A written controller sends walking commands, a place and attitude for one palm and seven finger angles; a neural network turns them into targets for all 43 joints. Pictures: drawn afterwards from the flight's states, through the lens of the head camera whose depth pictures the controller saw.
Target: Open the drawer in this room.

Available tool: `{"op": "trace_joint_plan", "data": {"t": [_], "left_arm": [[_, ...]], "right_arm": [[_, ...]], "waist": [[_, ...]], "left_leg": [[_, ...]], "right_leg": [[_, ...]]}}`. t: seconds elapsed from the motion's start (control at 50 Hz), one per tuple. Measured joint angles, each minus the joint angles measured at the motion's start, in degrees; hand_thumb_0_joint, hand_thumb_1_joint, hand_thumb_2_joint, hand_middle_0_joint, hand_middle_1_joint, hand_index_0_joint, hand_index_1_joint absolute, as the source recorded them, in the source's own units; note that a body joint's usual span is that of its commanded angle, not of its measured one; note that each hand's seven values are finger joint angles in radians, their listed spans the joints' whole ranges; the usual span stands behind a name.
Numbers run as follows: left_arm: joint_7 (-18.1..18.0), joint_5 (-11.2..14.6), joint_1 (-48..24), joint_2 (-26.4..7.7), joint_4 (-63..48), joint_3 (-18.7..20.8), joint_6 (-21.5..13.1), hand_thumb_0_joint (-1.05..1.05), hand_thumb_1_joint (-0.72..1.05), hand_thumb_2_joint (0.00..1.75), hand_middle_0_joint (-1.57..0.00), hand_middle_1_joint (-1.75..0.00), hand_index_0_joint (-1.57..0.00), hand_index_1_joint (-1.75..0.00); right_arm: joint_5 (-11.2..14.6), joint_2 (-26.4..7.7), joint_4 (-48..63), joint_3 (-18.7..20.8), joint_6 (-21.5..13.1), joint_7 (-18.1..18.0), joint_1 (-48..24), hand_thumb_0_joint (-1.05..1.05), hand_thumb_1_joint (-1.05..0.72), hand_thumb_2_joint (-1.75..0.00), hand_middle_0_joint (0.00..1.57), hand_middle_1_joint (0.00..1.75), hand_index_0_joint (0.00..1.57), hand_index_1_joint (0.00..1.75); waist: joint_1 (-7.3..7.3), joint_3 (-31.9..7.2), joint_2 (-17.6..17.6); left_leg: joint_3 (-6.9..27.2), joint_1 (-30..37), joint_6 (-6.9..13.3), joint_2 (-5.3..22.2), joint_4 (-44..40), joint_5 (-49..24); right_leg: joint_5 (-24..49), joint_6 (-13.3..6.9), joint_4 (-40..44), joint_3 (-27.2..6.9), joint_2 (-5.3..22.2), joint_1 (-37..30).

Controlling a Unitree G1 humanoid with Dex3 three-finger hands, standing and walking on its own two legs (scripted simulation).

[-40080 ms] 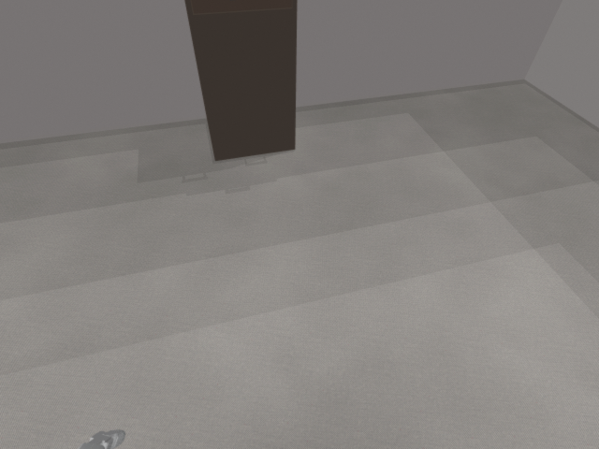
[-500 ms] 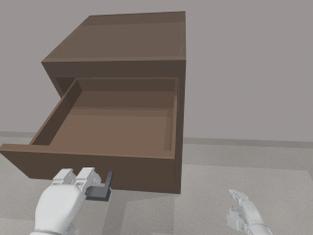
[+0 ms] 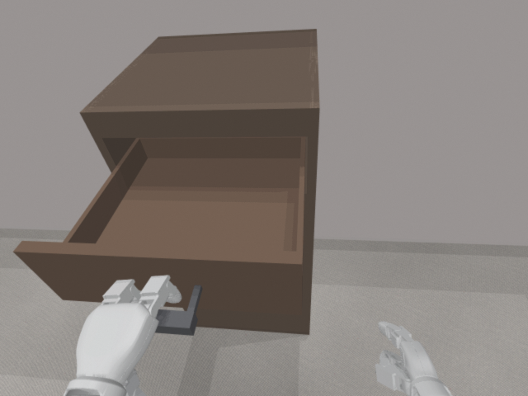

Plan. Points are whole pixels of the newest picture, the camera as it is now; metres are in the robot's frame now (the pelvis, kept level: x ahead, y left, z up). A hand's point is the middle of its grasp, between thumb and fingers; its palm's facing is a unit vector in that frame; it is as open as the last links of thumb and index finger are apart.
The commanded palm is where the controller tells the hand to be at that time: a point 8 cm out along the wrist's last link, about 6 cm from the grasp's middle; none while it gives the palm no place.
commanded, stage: lift the hand off the handle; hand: left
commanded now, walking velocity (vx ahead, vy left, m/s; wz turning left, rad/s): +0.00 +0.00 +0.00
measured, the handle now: (156, 305) +0.22 +0.19 +0.06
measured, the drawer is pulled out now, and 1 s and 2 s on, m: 0.29 0.29 0.29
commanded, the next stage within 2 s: draw the hand back to the body in 1.10 s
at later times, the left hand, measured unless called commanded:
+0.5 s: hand (108, 311) +0.18 +0.22 +0.12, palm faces +0.11 -0.19 -0.98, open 13.6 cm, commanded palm +0.14 +0.22 +0.20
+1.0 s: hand (93, 261) +0.19 +0.21 +0.21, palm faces +0.31 -0.27 -0.91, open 13.8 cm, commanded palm +0.15 +0.21 +0.26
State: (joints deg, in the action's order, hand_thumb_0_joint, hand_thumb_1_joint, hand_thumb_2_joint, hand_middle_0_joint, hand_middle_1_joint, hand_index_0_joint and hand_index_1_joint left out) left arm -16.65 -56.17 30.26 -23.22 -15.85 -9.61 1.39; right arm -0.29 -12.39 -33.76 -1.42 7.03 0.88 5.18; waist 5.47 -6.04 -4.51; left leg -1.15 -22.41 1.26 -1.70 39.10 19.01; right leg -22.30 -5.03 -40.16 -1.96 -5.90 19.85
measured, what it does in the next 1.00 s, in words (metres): stands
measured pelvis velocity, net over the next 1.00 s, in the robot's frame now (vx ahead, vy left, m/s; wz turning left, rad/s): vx -0.02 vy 0.05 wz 0.01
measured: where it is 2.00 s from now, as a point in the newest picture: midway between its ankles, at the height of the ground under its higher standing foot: outside the picture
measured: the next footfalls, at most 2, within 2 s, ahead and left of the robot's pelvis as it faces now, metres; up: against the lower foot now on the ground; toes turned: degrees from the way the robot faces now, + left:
none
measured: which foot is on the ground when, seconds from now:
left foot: down 0.00-1.00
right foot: down 0.00-1.00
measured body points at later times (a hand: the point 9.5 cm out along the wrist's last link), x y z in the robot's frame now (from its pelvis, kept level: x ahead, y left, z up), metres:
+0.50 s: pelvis +0.00 +0.03 +0.01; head -0.03 -0.01 +0.46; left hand +0.17 +0.23 +0.17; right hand +0.24 -0.15 -0.06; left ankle +0.01 +0.11 -0.72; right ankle -0.02 -0.06 -0.72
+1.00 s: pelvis -0.02 +0.05 +0.02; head -0.06 -0.01 +0.46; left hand +0.17 +0.22 +0.26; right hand +0.23 -0.12 -0.05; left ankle +0.01 +0.11 -0.72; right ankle -0.02 -0.06 -0.72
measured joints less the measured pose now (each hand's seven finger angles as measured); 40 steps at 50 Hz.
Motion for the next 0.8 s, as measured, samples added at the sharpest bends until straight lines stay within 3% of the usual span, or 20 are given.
{"op": "trace_joint_plan", "data": {"t": [0.2,0.32,0.42,0.54,0.68,0.8], "left_arm": [[2.86,1.62,-0.05,-1.04,-7.51,2.45,3.72,0.0,-0.49,0.3,-0.36,-1.21,-0.35,-1.22],[7.53,3.42,-0.52,-0.39,-10.6,1.24,6.96,0.0,-0.49,0.3,-0.33,-1.21,-0.35,-1.22],[9.63,2.69,-1.46,-1.66,-13.22,0.58,7.3,0.0,-0.49,0.3,-0.32,-1.21,-0.36,-1.22],[11.39,3.99,-2.28,-2.3,-16.84,0.42,8.44,0.0,-0.49,0.3,-0.35,-1.22,-0.36,-1.22],[13.32,4.1,-9.03,-1.25,-19.47,-0.7,11.66,0.0,-0.49,0.3,-0.34,-1.21,-0.34,-1.21],[15.94,6.41,-13.59,-1.16,-19.58,-1.13,13.56,0.0,-0.49,0.3,-0.32,-1.21,-0.33,-1.21]], "right_arm": [[0.28,-2.13,1.34,0.53,0.55,0.8,0.08,0.01,-0.91,-0.9,0.2,0.3,0.2,0.3],[0.93,-2.56,2.06,0.09,1.38,1.17,0.34,0.01,-0.91,-0.9,0.19,0.3,0.2,0.3],[0.83,-2.32,2.85,-0.71,1.53,1.43,0.27,0.01,-0.91,-0.9,0.19,0.3,0.2,0.3],[1.45,-1.83,3.41,-1.41,2.21,1.95,0.06,0.01,-0.91,-0.9,0.2,0.3,0.2,0.3],[2.03,-1.64,2.82,-1.85,3.44,2.74,-1.44,0.01,-0.91,-0.9,0.2,0.3,0.2,0.3],[2.77,-0.91,2.74,-2.72,4.61,3.09,-2.74,0.01,-0.91,-0.9,0.2,0.3,0.2,0.3]], "waist": [[0.41,0.6,-1.14],[0.68,1.14,-1.48],[1.19,1.72,-1.94],[1.41,2.02,-2.58],[1.56,2.87,-3.22],[0.98,3.74,-3.1]], "left_leg": [[-0.02,3.26,0.75,-0.2,-2.13,-0.58],[0.08,5.42,1.4,-0.77,-4.32,-1.54],[-0.09,6.34,1.83,-0.81,-4.84,-1.69],[-0.3,7.49,2.45,-1.1,-5.47,-1.95],[-0.36,8.83,3.18,-2.03,-6.48,-2.85],[-0.68,10.46,3.5,-2.54,-8.43,-4.2]], "right_leg": [[1.14,0.8,3.29,-0.3,0.24,-3.82],[2.07,1.53,5.76,-0.36,0.86,-6.19],[2.66,1.95,7.01,-0.61,0.94,-7.42],[3.19,2.62,8.17,-0.87,1.28,-8.81],[3.53,3.37,8.45,-0.87,2.23,-9.94],[4.3,3.78,9.27,-1.22,2.79,-11.03]]}}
